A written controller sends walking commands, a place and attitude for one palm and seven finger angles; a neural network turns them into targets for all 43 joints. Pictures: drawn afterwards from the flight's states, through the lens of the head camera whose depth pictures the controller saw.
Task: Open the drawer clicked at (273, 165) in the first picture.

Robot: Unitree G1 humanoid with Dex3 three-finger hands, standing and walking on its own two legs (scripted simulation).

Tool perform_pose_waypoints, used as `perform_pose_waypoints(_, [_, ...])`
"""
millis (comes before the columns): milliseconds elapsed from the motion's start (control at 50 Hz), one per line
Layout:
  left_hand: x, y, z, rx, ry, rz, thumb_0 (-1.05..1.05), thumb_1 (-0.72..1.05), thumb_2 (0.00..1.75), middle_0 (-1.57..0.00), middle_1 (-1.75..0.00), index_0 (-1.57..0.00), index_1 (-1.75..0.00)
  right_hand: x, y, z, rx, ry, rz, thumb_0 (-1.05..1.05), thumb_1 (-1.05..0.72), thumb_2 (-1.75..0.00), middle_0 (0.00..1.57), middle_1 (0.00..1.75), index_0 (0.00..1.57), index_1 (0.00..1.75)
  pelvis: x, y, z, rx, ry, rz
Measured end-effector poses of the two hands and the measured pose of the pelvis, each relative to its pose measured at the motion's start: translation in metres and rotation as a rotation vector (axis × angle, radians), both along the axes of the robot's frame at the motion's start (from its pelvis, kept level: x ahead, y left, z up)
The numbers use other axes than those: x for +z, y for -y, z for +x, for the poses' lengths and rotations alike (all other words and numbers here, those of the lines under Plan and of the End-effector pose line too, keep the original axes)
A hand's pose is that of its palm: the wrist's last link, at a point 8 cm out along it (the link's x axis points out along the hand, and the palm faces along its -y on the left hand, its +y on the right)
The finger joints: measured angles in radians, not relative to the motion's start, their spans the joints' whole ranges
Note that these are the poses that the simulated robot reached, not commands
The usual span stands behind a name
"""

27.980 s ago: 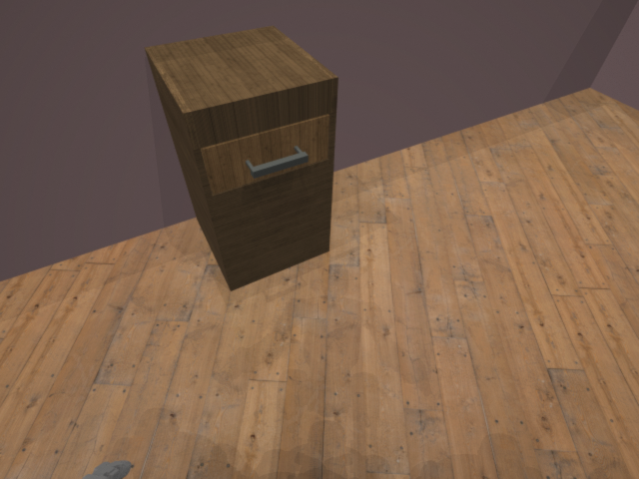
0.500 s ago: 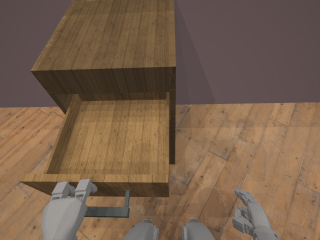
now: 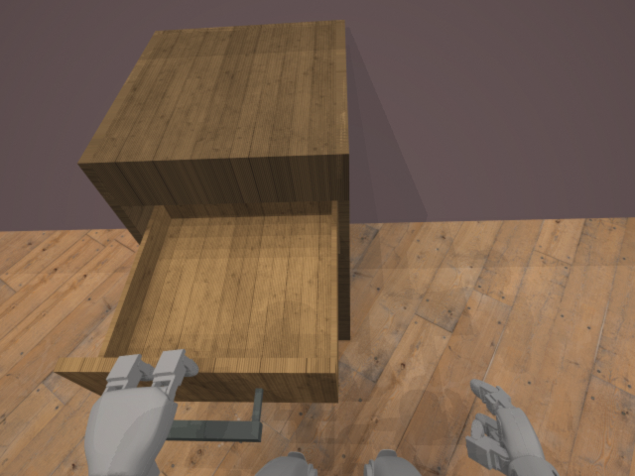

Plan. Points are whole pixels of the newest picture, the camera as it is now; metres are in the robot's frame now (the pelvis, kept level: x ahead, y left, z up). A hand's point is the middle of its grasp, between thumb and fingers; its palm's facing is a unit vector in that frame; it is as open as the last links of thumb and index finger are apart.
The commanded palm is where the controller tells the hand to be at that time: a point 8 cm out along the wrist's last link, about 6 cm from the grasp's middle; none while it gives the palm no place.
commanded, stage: lift the hand off the handle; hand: left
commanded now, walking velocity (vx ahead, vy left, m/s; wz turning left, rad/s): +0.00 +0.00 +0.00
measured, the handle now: (203, 413) +0.22 +0.20 -0.12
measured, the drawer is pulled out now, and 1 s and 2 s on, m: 0.30 0.30 0.30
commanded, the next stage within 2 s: draw the hand back to the body in 0.84 s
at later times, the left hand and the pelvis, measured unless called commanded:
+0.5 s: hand (147, 420) +0.18 +0.21 +0.02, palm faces -0.04 -0.11 -0.99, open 13.8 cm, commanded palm +0.16 +0.21 +0.07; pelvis +0.02 +0.00 +0.03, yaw -1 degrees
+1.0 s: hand (132, 433) +0.17 +0.22 +0.03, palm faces -0.03 -0.12 -0.99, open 13.9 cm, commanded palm +0.15 +0.22 +0.10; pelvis +0.01 +0.00 +0.03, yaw -1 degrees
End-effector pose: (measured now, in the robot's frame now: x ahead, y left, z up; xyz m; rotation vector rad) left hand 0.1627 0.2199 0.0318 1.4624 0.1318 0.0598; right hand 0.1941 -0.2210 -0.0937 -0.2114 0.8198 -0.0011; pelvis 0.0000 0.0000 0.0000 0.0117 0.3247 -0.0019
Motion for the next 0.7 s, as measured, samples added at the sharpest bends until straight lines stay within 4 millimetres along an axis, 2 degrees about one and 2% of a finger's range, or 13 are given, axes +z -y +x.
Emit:
perform_pose_waypoints(160, [0.013,0.002,0.009,0.020,-0.003,0.001,0.00,-0.49,0.30,-0.32,-1.20,-0.31,-1.20,0.011,0.000,-0.003,-0.026,-0.009,0.027,0.02,-0.90,-0.90,0.20,0.29,0.20,0.30,0.012,0.001,0.007,-0.012,0.027,0.004])
perform_pose_waypoints(300, [0.022,0.004,0.002,0.022,-0.034,-0.011,0.00,-0.49,0.30,-0.32,-1.20,-0.31,-1.20,0.024,0.004,0.000,-0.022,0.000,0.023,0.02,-0.90,-0.90,0.20,0.29,0.20,0.30,0.022,0.002,0.013,-0.018,0.049,0.006])
perform_pose_waypoints(460, [0.035,0.002,0.001,0.012,-0.009,0.003,0.00,-0.49,0.30,-0.32,-1.20,-0.32,-1.20,0.032,0.007,0.011,-0.007,0.032,0.013,0.02,-0.90,-0.90,0.20,0.29,0.20,0.30,0.025,0.002,0.015,-0.020,0.061,0.005])
perform_pose_waypoints(700, [0.053,0.007,-0.010,0.017,0.003,-0.016,0.00,-0.49,0.30,-0.32,-1.20,-0.31,-1.20,0.044,-0.002,0.018,0.013,0.069,0.055,0.02,-0.91,-0.90,0.20,0.29,0.20,0.30,0.032,0.002,0.017,-0.026,0.095,0.008])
